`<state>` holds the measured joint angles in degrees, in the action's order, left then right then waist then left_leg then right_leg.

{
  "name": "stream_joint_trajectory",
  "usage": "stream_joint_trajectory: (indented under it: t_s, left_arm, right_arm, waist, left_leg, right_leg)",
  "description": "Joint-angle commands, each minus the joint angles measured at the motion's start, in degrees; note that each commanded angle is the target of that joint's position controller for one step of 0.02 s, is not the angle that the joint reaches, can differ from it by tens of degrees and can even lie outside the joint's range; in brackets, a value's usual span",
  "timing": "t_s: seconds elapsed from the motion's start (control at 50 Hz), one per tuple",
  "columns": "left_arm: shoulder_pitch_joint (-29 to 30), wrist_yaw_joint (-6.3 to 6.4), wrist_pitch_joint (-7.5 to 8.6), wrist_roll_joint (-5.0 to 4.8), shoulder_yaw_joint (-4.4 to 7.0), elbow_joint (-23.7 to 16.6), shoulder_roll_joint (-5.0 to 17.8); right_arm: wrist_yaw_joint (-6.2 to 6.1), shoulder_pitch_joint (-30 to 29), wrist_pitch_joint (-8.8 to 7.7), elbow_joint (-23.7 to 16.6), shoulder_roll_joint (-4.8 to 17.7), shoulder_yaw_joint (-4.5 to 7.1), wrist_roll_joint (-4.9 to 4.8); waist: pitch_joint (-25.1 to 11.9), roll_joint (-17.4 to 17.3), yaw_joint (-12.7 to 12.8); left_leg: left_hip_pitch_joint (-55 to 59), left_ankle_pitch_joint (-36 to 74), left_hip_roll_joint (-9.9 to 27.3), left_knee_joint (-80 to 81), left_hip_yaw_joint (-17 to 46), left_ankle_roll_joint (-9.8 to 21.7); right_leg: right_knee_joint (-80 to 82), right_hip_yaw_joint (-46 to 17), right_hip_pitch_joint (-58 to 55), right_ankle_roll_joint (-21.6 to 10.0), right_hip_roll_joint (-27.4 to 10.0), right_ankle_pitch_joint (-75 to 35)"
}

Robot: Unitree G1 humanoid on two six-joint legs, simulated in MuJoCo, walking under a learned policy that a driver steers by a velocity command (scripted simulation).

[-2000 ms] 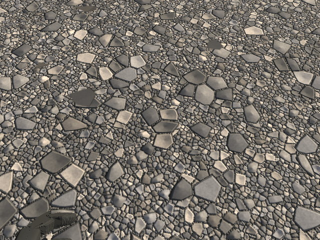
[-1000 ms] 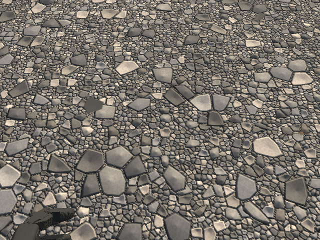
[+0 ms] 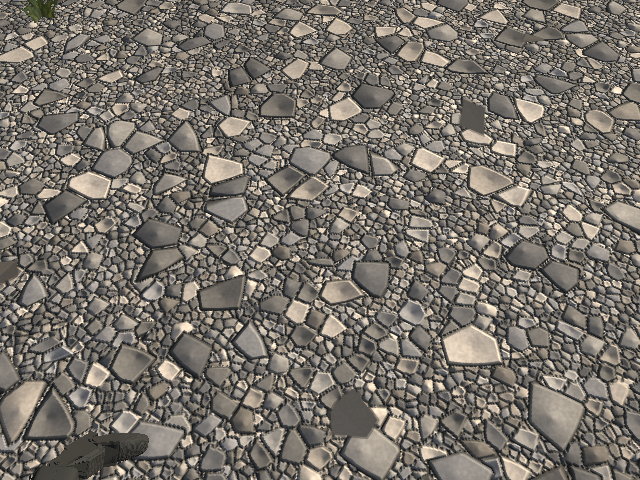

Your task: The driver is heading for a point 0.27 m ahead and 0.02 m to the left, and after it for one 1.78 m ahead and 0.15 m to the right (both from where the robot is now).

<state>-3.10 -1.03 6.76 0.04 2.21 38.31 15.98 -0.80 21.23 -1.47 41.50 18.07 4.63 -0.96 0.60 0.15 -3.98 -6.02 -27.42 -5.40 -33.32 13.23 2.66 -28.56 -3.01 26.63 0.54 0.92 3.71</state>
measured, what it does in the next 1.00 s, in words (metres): walks ahead: left foot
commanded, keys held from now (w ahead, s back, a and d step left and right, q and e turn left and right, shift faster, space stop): w+q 0.04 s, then w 0.44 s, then w+e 0.52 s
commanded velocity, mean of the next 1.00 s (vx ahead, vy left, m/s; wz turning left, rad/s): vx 0.50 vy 0.00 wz -0.02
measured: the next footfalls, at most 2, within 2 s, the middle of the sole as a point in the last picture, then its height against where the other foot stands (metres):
left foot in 0.50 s outside the picture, level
right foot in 1.04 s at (342, 378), level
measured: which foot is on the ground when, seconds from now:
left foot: up 0.00-0.48, down 0.50-1.00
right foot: down 0.00-0.50, up 0.52-1.00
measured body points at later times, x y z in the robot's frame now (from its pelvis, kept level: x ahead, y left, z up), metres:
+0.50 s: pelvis +0.26 +0.03 +0.00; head +0.29 +0.04 +0.45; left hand +0.19 +0.31 -0.13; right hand +0.54 -0.15 -0.06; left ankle +0.36 +0.15 -0.73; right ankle +0.12 -0.13 -0.72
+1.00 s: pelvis +0.52 +0.05 +0.00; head +0.55 +0.04 +0.45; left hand +0.75 +0.26 -0.09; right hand +0.51 -0.24 -0.13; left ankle +0.36 +0.16 -0.72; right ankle +0.66 -0.07 -0.71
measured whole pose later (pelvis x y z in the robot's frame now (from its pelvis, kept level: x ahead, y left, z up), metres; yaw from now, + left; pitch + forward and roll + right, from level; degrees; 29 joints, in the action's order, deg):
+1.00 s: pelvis +0.52 +0.05 +0.00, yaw -6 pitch +2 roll +2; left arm -4.2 -3.7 1.8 -1.1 2.3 40.8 14.6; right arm -0.9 19.2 -3.0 48.9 16.1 4.2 -0.6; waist 2.0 1.4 -4.0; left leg 6.9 -23.7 0.1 -15.8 -15.0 -1.0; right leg -35.5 2.6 33.4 -4.0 -2.7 4.8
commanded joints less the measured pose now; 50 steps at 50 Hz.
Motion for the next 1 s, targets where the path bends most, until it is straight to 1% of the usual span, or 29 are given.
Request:
stream_joint_trajectory:
  t_s: [0.02,0.04,0.06,0.08,0.1,0.14,0.16,0.22,0.3,0.36,0.42,0.44,0.46,0.48,0.5,0.52,0.54,0.56,0.58,0.6,0.62,0.66,0.7,0.74,0.8,0.86,0.94,0.98,1.0]
  left_arm:
    - [-19.01,0.27,0.16,1.20,5.47,1.11,17.07]
    - [-16.65,0.02,0.01,0.11,4.24,-0.27,11.12]
    - [-14.79,0.24,-0.31,-0.12,3.43,-0.36,8.32]
    - [-12.69,0.17,-0.57,0.45,2.90,-0.26,7.32]
    - [-11.57,0.14,-0.72,0.68,2.53,0.46,6.20]
    - [-11.19,0.21,-0.34,0.78,2.13,1.46,5.04]
    - [-11.58,0.17,-0.14,0.42,2.13,2.12,5.01]
    - [-12.67,0.22,0.01,-0.26,2.78,3.94,7.39]
    - [-14.10,0.45,-0.89,-0.84,3.01,5.79,9.23]
    - [-17.51,0.43,-1.63,-1.37,3.10,7.81,10.26]
    - [-18.84,0.56,-2.59,-1.85,3.32,9.46,11.17]
    - [-18.51,0.71,-2.92,-1.93,3.45,9.76,11.68]
    - [-17.48,0.91,-3.23,-2.10,3.52,9.83,12.16]
    - [-17.50,1.09,-3.41,-2.01,3.14,9.94,11.36]
    - [-17.38,1.17,-3.22,-1.01,1.96,8.98,8.86]
    - [-22.95,0.79,-2.25,-0.07,-0.42,7.06,1.75]
    - [-21.14,0.57,-1.26,-1.37,0.56,8.20,6.05]
    - [-16.37,0.37,-0.85,-2.93,1.79,6.58,9.67]
    - [-13.54,0.48,-0.88,-2.90,1.77,6.01,9.23]
    - [-12.46,0.62,-1.29,-2.05,1.90,6.06,8.56]
    - [-13.77,0.72,-2.10,-1.70,2.17,6.62,7.94]
    - [-15.75,0.83,-3.68,-1.79,1.86,7.53,5.25]
    - [-14.14,1.02,-4.49,-1.71,1.90,6.82,4.43]
    - [-11.58,0.86,-4.53,-1.46,1.92,5.89,4.06]
    - [-6.69,-0.22,-4.06,-1.22,1.45,4.47,3.06]
    - [-0.40,-1.26,-3.96,-1.08,0.77,1.84,1.99]
    - [3.79,-2.68,-4.02,-1.20,0.87,-1.68,2.67]
    - [1.36,-3.04,-4.31,-1.23,1.78,-2.32,4.38]
    - [-3.18,-2.96,-4.51,-1.32,2.74,-1.64,5.99]
  right_arm:
    - [0.18,5.67,-1.39,-7.07,-0.59,-1.11,-1.19]
    - [-0.09,4.40,-1.22,-5.04,5.73,0.04,-1.65]
    - [-0.07,-1.38,-0.96,-5.58,7.88,0.72,-1.02]
    - [-0.18,-3.86,-0.81,-5.81,6.88,0.58,-0.28]
    - [-0.01,-5.74,-1.00,-6.39,5.85,0.58,0.20]
    - [0.52,-5.03,-0.96,-6.35,3.71,0.29,-0.42]
    - [0.63,-5.03,-0.85,-6.22,2.80,0.08,-0.40]
    - [0.83,-9.06,-0.98,-7.52,1.20,-0.77,0.42]
    - [1.87,-15.64,-2.09,-8.54,-0.21,-1.79,0.38]
    - [2.52,-20.43,-2.53,-9.73,0.01,-1.90,-0.11]
    - [3.10,-22.48,-2.76,-10.89,1.29,-1.50,-0.34]
    - [3.20,-21.30,-2.84,-10.69,2.06,-1.16,-0.20]
    - [3.09,-17.41,-2.89,-9.62,3.21,-0.45,0.14]
    - [2.71,-9.80,-2.75,-7.05,5.44,0.88,0.46]
    - [1.97,-0.15,-2.51,-5.03,8.73,2.17,0.93]
    - [1.48,3.89,-2.19,-4.53,14.84,3.25,1.65]
    - [1.48,4.89,-2.15,-4.35,9.83,2.14,1.14]
    - [1.52,1.29,-2.46,-4.14,7.44,1.13,0.96]
    - [1.58,-2.30,-2.68,-4.13,5.49,0.51,0.93]
    - [1.80,-5.41,-3.01,-3.92,3.48,-0.06,1.09]
    - [1.92,-7.53,-3.59,-3.79,2.21,-0.36,1.48]
    - [2.01,-9.04,-4.73,-2.77,2.04,-0.07,1.68]
    - [1.71,-8.97,-5.39,-1.44,2.97,0.37,2.06]
    - [1.23,-8.05,-5.47,-0.15,3.62,0.64,2.24]
    - [0.64,-7.71,-5.21,0.91,4.83,0.83,1.90]
    - [0.16,-4.40,-4.48,2.81,6.29,1.27,1.31]
    - [-0.08,-2.05,-2.51,4.67,7.63,1.83,0.29]
    - [-0.58,-3.03,-1.56,4.40,9.29,2.25,0.07]
    - [-0.87,-3.57,-1.02,4.18,9.96,2.41,0.02]
  waist:
    - [-18.59,22.04,5.65]
    - [-13.20,13.20,7.14]
    - [-6.88,8.05,8.47]
    - [-3.86,3.89,7.61]
    - [-1.15,3.55,6.94]
    - [-0.53,6.20,5.32]
    - [-0.56,6.19,5.06]
    - [0.59,4.40,5.26]
    - [1.42,3.96,7.38]
    - [2.25,4.12,9.07]
    - [2.99,4.98,8.29]
    - [2.27,5.26,7.02]
    - [-0.03,5.18,4.18]
    - [-4.88,4.13,0.46]
    - [-11.89,1.00,-3.71]
    - [-19.47,-14.14,-1.39]
    - [-22.00,-11.99,-3.49]
    - [-12.30,-9.15,-2.89]
    - [-7.69,-6.78,-1.12]
    - [-3.92,-5.68,0.62]
    - [-2.47,-6.73,2.68]
    - [-1.28,-5.95,4.58]
    - [0.44,-4.32,4.99]
    - [1.38,-3.45,4.49]
    - [2.64,-2.90,2.96]
    - [4.70,-1.55,0.34]
    - [5.10,-2.21,-0.13]
    - [1.71,-4.54,2.29]
    - [-1.30,-5.47,5.06]
  left_leg:
    - [-32.67,-8.18,-0.72,-33.60,-3.32,-0.29]
    - [-38.47,-4.38,3.80,-40.46,-1.66,-1.24]
    - [-39.36,1.06,5.24,-41.53,-3.25,-1.53]
    - [-37.07,4.94,6.89,-40.26,-4.58,-1.79]
    - [-36.14,7.36,8.11,-37.51,-4.49,-1.87]
    - [-32.30,9.33,9.57,-33.64,-5.43,-1.83]
    - [-31.97,9.39,9.59,-31.74,-6.12,-1.97]
    - [-34.29,13.34,10.62,-22.84,-7.52,-2.78]
    - [-30.88,24.16,10.66,-8.70,-10.96,-3.09]
    - [-27.82,26.83,9.22,-2.33,-12.77,-2.77]
    - [-26.52,23.34,8.31,1.63,-12.99,-0.67]
    - [-23.89,21.93,7.55,2.92,-13.58,0.27]
    - [-17.42,22.25,6.05,5.10,-14.96,1.49]
    - [-6.04,23.28,4.56,6.43,-16.10,3.08]
    - [10.65,23.62,11.43,4.53,-8.73,5.88]
    - [29.82,16.62,27.35,8.14,17.53,14.64]
    - [28.42,8.46,29.13,14.40,27.06,16.04]
    - [21.14,8.55,27.18,15.67,18.26,13.32]
    - [13.80,11.17,24.47,17.12,10.80,11.48]
    - [7.41,14.53,22.19,19.37,5.70,10.42]
    - [2.72,17.82,20.56,21.46,1.50,9.39]
    - [-2.19,23.00,19.89,24.58,-3.64,9.38]
    - [-3.21,27.69,19.86,26.05,-8.18,9.36]
    - [-1.79,30.73,19.39,26.44,-12.11,8.92]
    - [-1.13,31.76,17.89,27.17,-17.99,7.21]
    - [3.10,32.57,19.49,26.95,-20.56,6.72]
    - [12.27,42.70,21.86,21.43,-22.79,5.48]
    - [14.12,62.21,21.81,13.95,-24.39,4.13]
    - [13.78,70.28,21.35,6.79,-25.06,3.40]
  right_leg:
    - [10.11,-41.42,-44.95,-14.31,-24.86,22.34]
    - [12.64,-42.46,-41.56,-13.12,-24.26,34.05]
    - [12.91,-33.10,-35.24,-10.99,-21.69,30.28]
    - [13.26,-25.98,-29.11,-10.08,-19.04,21.70]
    - [14.20,-21.07,-24.81,-10.42,-16.88,15.02]
    - [16.49,-14.67,-20.87,-10.66,-14.28,8.52]
    - [17.28,-12.67,-20.45,-11.38,-14.00,6.07]
    - [19.61,-9.11,-21.04,-13.35,-14.94,-0.34]
    - [20.35,-2.48,-21.15,-12.07,-13.00,-4.91]
    - [19.62,-1.02,-22.56,-11.36,-13.63,-5.61]
    - [17.43,-1.42,-26.78,-10.28,-16.05,-9.18]
    - [15.40,-1.03,-27.77,-9.69,-16.33,-13.66]
    - [10.59,0.64,-27.62,-8.65,-15.40,-22.04]
    - [1.53,3.09,-25.22,-7.23,-12.91,-28.28]
    - [-12.94,4.47,-14.73,-5.10,-10.33,-18.48]
    - [-35.41,5.63,7.96,-1.03,-0.59,17.18]
    - [-43.82,-3.11,14.41,-1.27,-0.47,29.38]
    - [-45.65,-3.51,18.51,-1.98,-3.27,25.52]
    - [-43.40,-2.17,17.40,-2.12,-5.90,20.38]
    - [-40.32,-1.95,15.64,-1.71,-7.34,16.72]
    - [-38.34,-2.68,11.99,-1.36,-8.68,13.78]
    - [-37.14,-2.78,8.53,-0.44,-8.83,10.82]
    - [-34.53,-3.77,10.68,0.34,-8.64,6.87]
    - [-29.17,-4.47,13.12,0.70,-8.20,1.01]
    - [-18.31,-1.51,11.35,0.19,-7.39,-7.92]
    - [-11.59,1.33,12.19,-0.97,-6.94,-9.52]
    - [-7.22,4.64,14.14,-3.61,-5.39,-1.68]
    - [-7.37,8.28,7.76,-5.77,-1.77,4.44]
    - [-7.60,9.71,1.60,-7.15,0.55,7.09]
Keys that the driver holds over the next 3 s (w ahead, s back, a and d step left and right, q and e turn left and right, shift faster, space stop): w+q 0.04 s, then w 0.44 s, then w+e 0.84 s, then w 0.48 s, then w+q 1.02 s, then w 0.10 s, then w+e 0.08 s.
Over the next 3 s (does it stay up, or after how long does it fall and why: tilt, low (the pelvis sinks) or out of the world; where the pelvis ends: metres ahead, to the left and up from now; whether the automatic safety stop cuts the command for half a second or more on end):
stays up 1.60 -0.16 0.01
